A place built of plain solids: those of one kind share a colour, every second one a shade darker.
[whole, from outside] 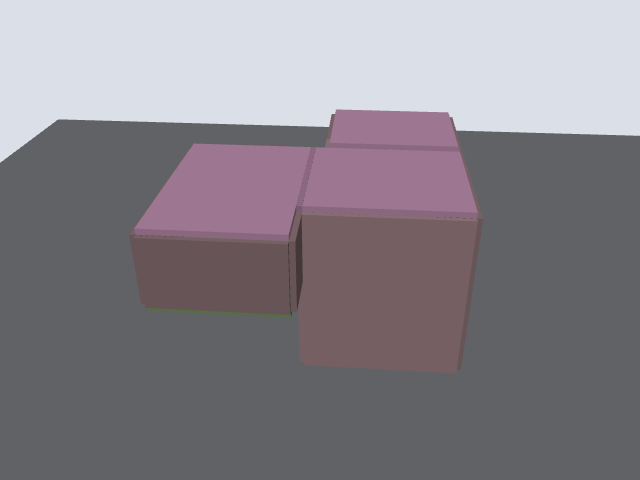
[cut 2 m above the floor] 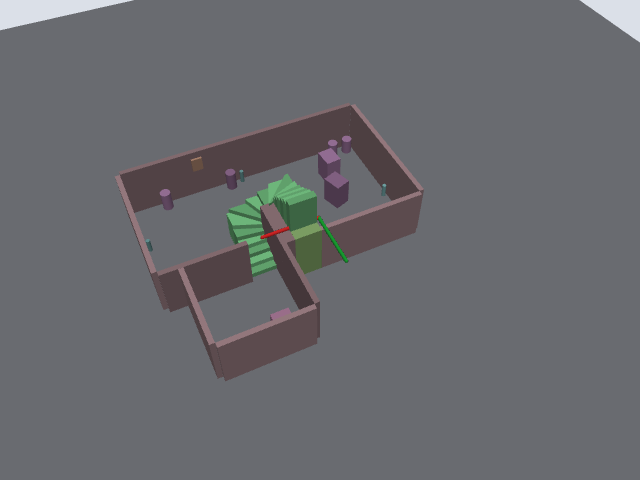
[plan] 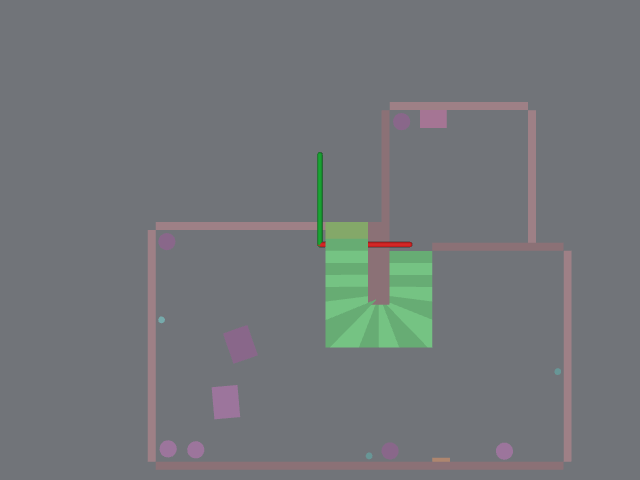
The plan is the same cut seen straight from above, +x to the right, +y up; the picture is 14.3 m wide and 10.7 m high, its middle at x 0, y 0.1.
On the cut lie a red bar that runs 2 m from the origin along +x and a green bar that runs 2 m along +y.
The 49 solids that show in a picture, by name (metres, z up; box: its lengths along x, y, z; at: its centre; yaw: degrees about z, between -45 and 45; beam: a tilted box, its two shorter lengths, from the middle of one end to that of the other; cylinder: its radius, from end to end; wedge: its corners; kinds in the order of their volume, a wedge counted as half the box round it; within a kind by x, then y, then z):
{
 "wall_1": {"box": [0.18, 4.34, 2.39], "at": [-5.52, 2.67, 4.63]},
 "wall_2": {"box": [1.77, 0.18, 2.39], "at": [-4.55, 0.41, 4.63]},
 "wall_3": {"box": [0.18, 5.16, 5.88], "at": [-3.75, -2.26, 2.89]},
 "wall_4": {"box": [6.5, 0.18, 2.39], "at": [-2.18, 4.93, 4.63]},
 "wall_5": {"box": [3.78, 0.18, 3.26], "at": [-1.77, 0.41, 1.58]},
 "wall_6": {"box": [9.09, 0.18, 5.88], "at": [0.88, -4.93, 2.89]},
 "wall_7": {"box": [0.48, 1.85, 6.13], "at": [1.31, -0.42, 2.77]},
 "wall_8": {"box": [0.18, 2.96, 2.56], "at": [1.46, 1.52, 1.23]},
 "wall_9": {"box": [3.08, 0.18, 2.56], "at": [3.09, 3.09, 1.23]},
 "wall_10": {"box": [2.93, 0.18, 5.88], "at": [3.97, -0.05, 2.89]},
 "wall_11": {"box": [0.18, 2.96, 2.56], "at": [4.73, 1.52, 1.23]},
 "wall_12": {"box": [0.18, 4.7, 5.88], "at": [5.52, -2.49, 2.89]},
 "roof_1": {"box": [6.5, 4.34, 0.2], "at": [-2.18, 2.67, 5.93]},
 "roof_2": {"box": [4.73, 5.16, 0.2], "at": [-1.29, -2.26, 5.93]},
 "roof_3": {"box": [4.73, 0.18, 0.2], "at": [-1.29, 0.41, 5.93]},
 "roof_4": {"box": [0.48, 3.5, 0.2], "at": [1.31, -3.09, 5.93]},
 "roof_5": {"box": [3.88, 4.7, 0.2], "at": [3.49, -2.49, 5.93]},
 "floor_1": {"box": [6.5, 4.34, 0.23], "at": [-2.18, 2.67, 3.32]},
 "floor_2": {"box": [0.95, 0.38, 3.49], "at": [0.6, 0.31, 1.69]},
 "tread_1": {"wedge": [[0.12, -2.29, -0.05], [0.12, -2.29, 2.09], [0.12, -1.68, -0.05], [0.12, -1.68, 2.09], [0.22, -2.29, -0.05], [0.22, -2.29, 2.09], [1.27, -1.22, -0.05], [1.27, -1.22, 2.1]]},
 "tread_2": {"wedge": [[0.12, -1.69, -0.05], [0.12, -1.69, 2.29], [0.12, -1.27, -0.05], [0.12, -1.27, 2.28], [1.07, -1.3, -0.05], [1.07, -1.3, 2.29], [1.07, -1.15, -0.05], [1.07, -1.15, 2.29]]},
 "tread_3": {"wedge": [[0.12, -1.27, -0.05], [0.12, -1.27, 2.48], [0.12, -0.94, -0.05], [0.12, -0.94, 2.47], [1.07, -1.15, -0.05], [1.07, -1.15, 2.47], [1.07, -0.94, -0.05], [1.07, -0.94, 2.47]]},
 "tread_4": {"wedge": [[0.12, -0.95, -0.05], [0.12, -0.95, 2.67], [0.12, -0.68, -0.05], [0.12, -0.68, 2.66], [1.07, -0.94, -0.05], [1.07, -0.94, 2.67], [1.07, -0.67, -0.05], [1.07, -0.67, 2.67]]},
 "tread_5": {"wedge": [[0.12, -0.68, -0.05], [0.12, -0.68, 2.86], [0.12, -0.41, -0.05], [0.12, -0.41, 2.86], [1.07, -0.67, -0.05], [1.07, -0.67, 2.86], [1.07, -0.41, -0.05], [1.07, -0.41, 2.86]]},
 "tread_6": {"wedge": [[0.12, -0.41, -0.05], [0.12, -0.41, 3.05], [0.12, -0.14, -0.05], [0.12, -0.14, 3.05], [1.07, -0.41, -0.05], [1.07, -0.41, 3.05], [1.07, -0.14, -0.05], [1.07, -0.14, 3.05]]},
 "tread_7": {"wedge": [[0.12, -0.14, -0.05], [0.12, -0.14, 3.24], [0.12, 0.13, -0.05], [0.12, 0.13, 3.23], [1.07, -0.14, -0.05], [1.07, -0.14, 3.24], [1.07, 0.13, -0.05], [1.07, 0.13, 3.24]]},
 "tread_8": {"wedge": [[0.22, -2.29, -0.05], [0.22, -2.29, 1.9], [0.87, -2.29, -0.05], [0.87, -2.29, 1.91], [1.15, -1.34, -0.05], [1.15, -1.34, 1.91], [1.24, -1.34, -0.05], [1.24, -1.34, 1.91]]},
 "tread_9": {"wedge": [[0.86, -2.29, -0.05], [0.86, -2.29, 1.71], [1.23, -1.34, -0.05], [1.23, -1.34, 1.71], [1.31, -2.29, -0.05], [1.31, -2.29, 1.71], [1.31, -1.34, -0.05], [1.31, -1.34, 1.71]]},
 "tread_10": {"wedge": [[1.31, -2.29, -0.05], [1.31, -2.29, 1.52], [1.31, -1.34, -0.05], [1.31, -1.34, 1.53], [1.4, -1.34, -0.05], [1.4, -1.34, 1.53], [1.76, -2.29, -0.05], [1.76, -2.29, 1.53]]},
 "tread_11": {"wedge": [[1.36, -1.22, -0.05], [1.36, -1.22, 1.15], [2.4, -2.29, -0.05], [2.4, -2.29, 1.14], [2.5, -2.29, -0.05], [2.5, -2.29, 1.14], [2.5, -1.68, -0.05], [2.5, -1.68, 1.15]]},
 "tread_12": {"wedge": [[1.4, -1.34, -0.05], [1.4, -1.34, 1.33], [1.48, -1.34, -0.05], [1.48, -1.34, 1.33], [1.76, -2.29, -0.05], [1.76, -2.29, 1.33], [2.4, -2.29, -0.05], [2.4, -2.29, 1.33]]},
 "tread_13": {"wedge": [[1.55, -1.3, -0.05], [1.55, -1.3, 0.95], [1.55, -1.15, -0.05], [1.55, -1.15, 0.95], [2.5, -1.68, -0.05], [2.5, -1.68, 0.95], [2.5, -1.27, -0.05], [2.5, -1.27, 0.95]]},
 "tread_14": {"wedge": [[1.55, -1.15, -0.05], [1.55, -1.15, 0.76], [1.55, -0.94, -0.05], [1.55, -0.94, 0.76], [2.5, -1.27, -0.05], [2.5, -1.27, 0.76], [2.5, -0.95, -0.05], [2.5, -0.95, 0.76]]},
 "tread_15": {"wedge": [[1.55, -0.95, -0.05], [1.55, -0.95, 0.57], [1.55, -0.68, -0.05], [1.55, -0.68, 0.57], [2.5, -0.95, -0.05], [2.5, -0.95, 0.57], [2.5, -0.68, -0.05], [2.5, -0.68, 0.57]]},
 "tread_16": {"wedge": [[1.55, -0.68, -0.05], [1.55, -0.68, 0.38], [1.55, -0.41, -0.05], [1.55, -0.41, 0.38], [2.5, -0.68, -0.05], [2.5, -0.68, 0.38], [2.5, -0.41, -0.05], [2.5, -0.41, 0.38]]},
 "tread_17": {"wedge": [[1.55, -0.41, -0.05], [1.55, -0.41, 0.19], [1.55, -0.14, -0.05], [1.55, -0.14, 0.19], [2.5, -0.42, -0.05], [2.5, -0.42, 0.19], [2.5, -0.14, -0.05], [2.5, -0.14, 0.19]]},
 "bin_1": {"cylinder": 0.19, "from": [-3.41, 0.06, 0.0], "to": [-3.41, 0.06, 0.75]},
 "bin_2": {"cylinder": 0.19, "from": [-3.38, -4.56, 0.0], "to": [-3.38, -4.56, 0.62]},
 "bin_3": {"cylinder": 0.19, "from": [-2.77, -4.58, 0.0], "to": [-2.77, -4.58, 0.62]},
 "bin_4": {"box": [0.58, 0.72, 1.11], "at": [-2.1, -3.51, 0.51], "yaw": 4.9},
 "bin_5": {"box": [0.58, 0.72, 1.11], "at": [-1.77, -2.23, 0.51], "yaw": 19.3},
 "bin_6": {"cylinder": 0.19, "from": [1.56, -4.6, 0.0], "to": [1.56, -4.6, 0.75]},
 "bin_7": {"cylinder": 0.19, "from": [1.82, 2.74, 0.0], "to": [1.82, 2.74, 0.75]},
 "bin_8": {"cylinder": 0.19, "from": [4.11, -4.61, 0.0], "to": [4.11, -4.61, 0.75]},
 "machine_1": {"box": [0.6, 0.4, 1.75], "at": [2.53, 2.8, 0.82]},
 "extinguisher_1": {"cylinder": 0.07, "from": [-3.53, -1.68, 0.0], "to": [-3.53, -1.68, 0.52]},
 "extinguisher_2": {"cylinder": 0.07, "from": [1.09, -4.71, 0.0], "to": [1.09, -4.71, 0.52]},
 "extinguisher_3": {"cylinder": 0.07, "from": [5.3, -2.83, 0.0], "to": [5.3, -2.83, 0.52]},
 "cabinet_1": {"box": [0.4, 0.09, 0.54], "at": [2.7, -4.8, 1.45]}
}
